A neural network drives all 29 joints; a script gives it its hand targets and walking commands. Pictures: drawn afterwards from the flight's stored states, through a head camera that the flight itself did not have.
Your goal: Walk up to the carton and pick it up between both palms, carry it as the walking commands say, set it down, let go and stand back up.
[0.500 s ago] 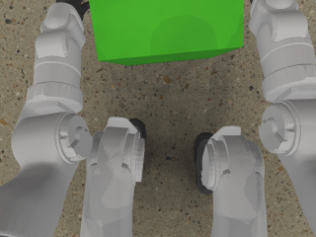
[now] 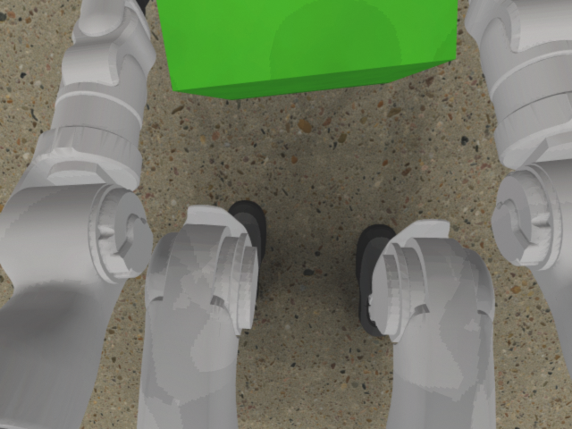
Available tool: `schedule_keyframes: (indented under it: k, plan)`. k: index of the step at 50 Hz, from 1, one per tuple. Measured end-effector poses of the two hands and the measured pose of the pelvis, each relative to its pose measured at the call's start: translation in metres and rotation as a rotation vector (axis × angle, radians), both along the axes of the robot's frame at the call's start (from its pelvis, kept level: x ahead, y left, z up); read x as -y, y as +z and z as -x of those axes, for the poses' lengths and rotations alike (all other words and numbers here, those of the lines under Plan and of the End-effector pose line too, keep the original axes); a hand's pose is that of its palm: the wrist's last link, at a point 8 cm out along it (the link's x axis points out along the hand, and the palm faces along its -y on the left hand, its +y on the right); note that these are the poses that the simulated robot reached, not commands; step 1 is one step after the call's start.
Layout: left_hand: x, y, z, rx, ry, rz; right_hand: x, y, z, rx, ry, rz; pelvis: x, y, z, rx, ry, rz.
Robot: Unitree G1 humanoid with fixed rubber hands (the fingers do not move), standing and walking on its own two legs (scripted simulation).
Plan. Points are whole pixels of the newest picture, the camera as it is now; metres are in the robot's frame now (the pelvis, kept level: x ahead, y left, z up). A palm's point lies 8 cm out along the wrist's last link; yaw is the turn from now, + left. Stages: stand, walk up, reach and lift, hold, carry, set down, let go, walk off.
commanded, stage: set down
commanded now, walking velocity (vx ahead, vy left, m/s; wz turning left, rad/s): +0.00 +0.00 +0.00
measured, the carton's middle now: (302, 5) +0.54 +0.04 -0.25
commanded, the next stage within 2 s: let go in 1.66 s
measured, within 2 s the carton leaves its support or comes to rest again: neither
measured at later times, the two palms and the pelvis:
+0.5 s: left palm out of the picture +0.54 +0.25 -0.15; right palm out of the picture +0.59 -0.16 -0.15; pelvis +0.00 +0.00 +0.00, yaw +1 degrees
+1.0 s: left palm out of the picture +0.53 +0.27 +0.01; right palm out of the picture +0.60 -0.16 +0.01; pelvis +0.01 +0.00 +0.10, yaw +1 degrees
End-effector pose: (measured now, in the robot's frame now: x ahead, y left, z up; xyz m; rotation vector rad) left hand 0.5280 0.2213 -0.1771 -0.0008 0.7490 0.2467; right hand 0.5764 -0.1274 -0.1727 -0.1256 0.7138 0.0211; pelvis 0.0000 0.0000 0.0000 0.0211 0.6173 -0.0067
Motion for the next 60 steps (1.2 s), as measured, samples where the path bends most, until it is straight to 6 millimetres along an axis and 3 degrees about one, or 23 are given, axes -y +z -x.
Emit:
schedule_keyframes:
  k: [18, 23, 34, 50, 60]
  plan:
    - [-0.029, 0.005, -0.003, 0.021, 0.049, -0.024, 0.027, 0.002, -0.005, 0.025, -0.036, 0.013, -0.004, -0.007, 0.000, -0.010, 0.008, -0.003]
    - [-0.032, 0.017, -0.006, 0.062, 0.051, -0.028, 0.029, 0.014, -0.009, 0.059, -0.031, 0.020, -0.003, -0.004, 0.000, -0.009, 0.012, -0.001]
    - [-0.038, 0.093, -0.009, 0.114, 0.060, -0.024, 0.027, 0.090, -0.018, 0.081, -0.031, 0.026, -0.001, 0.031, -0.003, -0.054, 0.022, 0.005]
    - [-0.048, 0.185, -0.007, 0.120, 0.053, -0.023, 0.032, 0.184, -0.022, 0.091, -0.025, 0.008, -0.005, 0.105, -0.008, -0.170, 0.021, 0.014]
    - [-0.051, 0.249, -0.007, 0.119, 0.040, -0.019, 0.036, 0.244, -0.021, 0.086, -0.019, -0.001, -0.006, 0.161, -0.017, -0.199, 0.024, 0.019]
